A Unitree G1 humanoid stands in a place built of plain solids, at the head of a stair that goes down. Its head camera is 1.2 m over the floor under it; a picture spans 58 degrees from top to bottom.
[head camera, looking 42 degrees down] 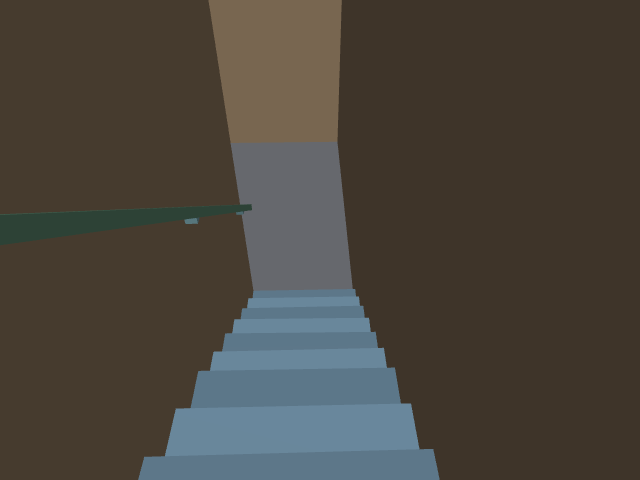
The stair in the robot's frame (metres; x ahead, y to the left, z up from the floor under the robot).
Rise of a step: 0.19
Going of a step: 0.25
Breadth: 0.90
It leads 1 degrees to the left of straight ahead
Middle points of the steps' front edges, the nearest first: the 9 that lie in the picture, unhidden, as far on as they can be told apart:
0.56 0.09 -0.20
0.81 0.10 -0.38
1.08 0.11 -0.57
1.31 0.11 -0.76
1.55 0.12 -0.94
1.80 0.12 -1.13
2.06 0.13 -1.32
2.31 0.13 -1.51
2.55 0.14 -1.69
